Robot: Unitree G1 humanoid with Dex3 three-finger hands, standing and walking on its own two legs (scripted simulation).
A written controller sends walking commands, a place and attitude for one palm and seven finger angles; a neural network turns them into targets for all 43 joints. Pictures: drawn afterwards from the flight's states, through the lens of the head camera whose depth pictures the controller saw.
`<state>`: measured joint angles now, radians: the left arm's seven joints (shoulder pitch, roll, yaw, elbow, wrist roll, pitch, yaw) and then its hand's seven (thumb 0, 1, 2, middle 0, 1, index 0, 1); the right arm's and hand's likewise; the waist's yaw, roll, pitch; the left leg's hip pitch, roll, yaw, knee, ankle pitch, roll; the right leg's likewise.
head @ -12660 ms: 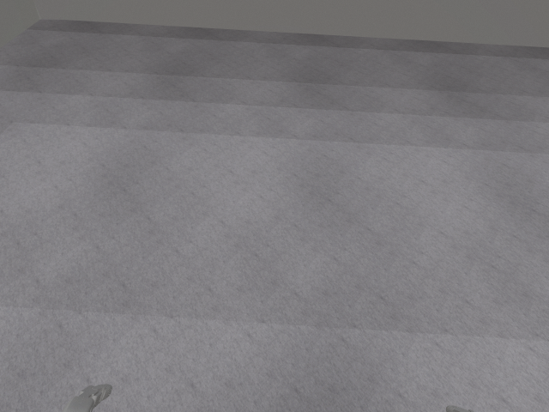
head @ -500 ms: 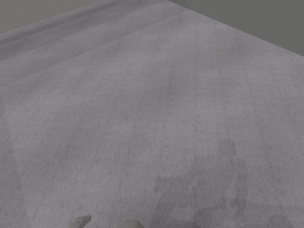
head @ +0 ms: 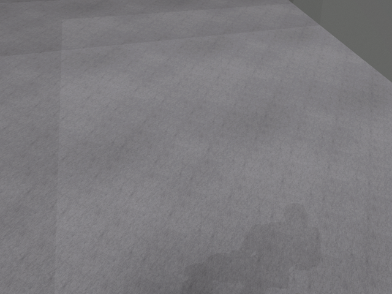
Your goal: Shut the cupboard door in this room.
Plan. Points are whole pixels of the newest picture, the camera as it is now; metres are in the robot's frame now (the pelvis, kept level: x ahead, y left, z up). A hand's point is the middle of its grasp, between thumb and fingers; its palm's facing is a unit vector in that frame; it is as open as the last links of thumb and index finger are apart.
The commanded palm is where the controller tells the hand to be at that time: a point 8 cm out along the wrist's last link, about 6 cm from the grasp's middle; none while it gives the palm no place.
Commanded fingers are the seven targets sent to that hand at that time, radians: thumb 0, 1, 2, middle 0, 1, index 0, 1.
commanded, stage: turn or walk to find it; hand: left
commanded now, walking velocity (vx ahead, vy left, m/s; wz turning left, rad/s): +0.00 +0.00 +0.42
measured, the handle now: out of the picture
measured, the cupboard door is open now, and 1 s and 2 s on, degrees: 90 90 90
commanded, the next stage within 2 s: none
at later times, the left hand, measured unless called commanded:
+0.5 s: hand out of the picture +0.09 +0.19 -0.14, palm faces +0.16 -0.95 -0.27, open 7.4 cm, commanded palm none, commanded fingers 0.00 0.90 0.90 -0.20 -0.30 -0.20 -0.30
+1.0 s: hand out of the picture -0.11 +0.19 -0.18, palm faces +0.46 -0.86 -0.24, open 7.4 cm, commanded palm none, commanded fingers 0.00 0.90 0.90 -0.20 -0.30 -0.20 -0.30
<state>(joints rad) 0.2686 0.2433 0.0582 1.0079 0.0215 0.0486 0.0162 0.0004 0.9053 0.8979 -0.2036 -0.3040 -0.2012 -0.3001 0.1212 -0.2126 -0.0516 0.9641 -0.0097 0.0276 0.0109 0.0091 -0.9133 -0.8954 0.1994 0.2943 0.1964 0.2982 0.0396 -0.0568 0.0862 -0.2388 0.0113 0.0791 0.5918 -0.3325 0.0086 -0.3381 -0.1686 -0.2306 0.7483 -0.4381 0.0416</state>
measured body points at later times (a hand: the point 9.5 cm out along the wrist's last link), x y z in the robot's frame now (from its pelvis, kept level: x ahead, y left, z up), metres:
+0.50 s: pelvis -0.01 -0.02 +0.00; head +0.03 -0.04 +0.45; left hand +0.08 +0.24 -0.12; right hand +0.05 -0.26 -0.16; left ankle -0.02 +0.10 -0.73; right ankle +0.02 -0.13 -0.73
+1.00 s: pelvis -0.04 -0.01 +0.00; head -0.02 +0.02 +0.45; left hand -0.13 +0.23 -0.16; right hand +0.15 -0.21 -0.13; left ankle -0.10 +0.08 -0.73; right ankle +0.02 -0.13 -0.72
